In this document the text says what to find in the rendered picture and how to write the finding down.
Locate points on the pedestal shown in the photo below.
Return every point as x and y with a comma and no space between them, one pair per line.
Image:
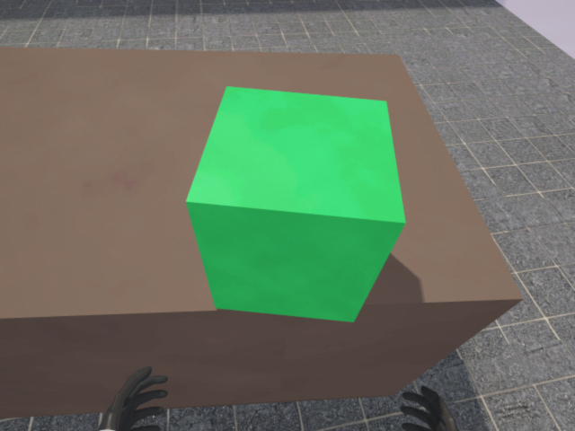
100,269

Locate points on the left robot hand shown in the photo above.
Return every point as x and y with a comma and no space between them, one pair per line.
121,414

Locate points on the carton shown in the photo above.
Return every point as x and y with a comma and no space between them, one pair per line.
296,203

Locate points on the right robot hand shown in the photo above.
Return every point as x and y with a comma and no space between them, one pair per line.
439,417

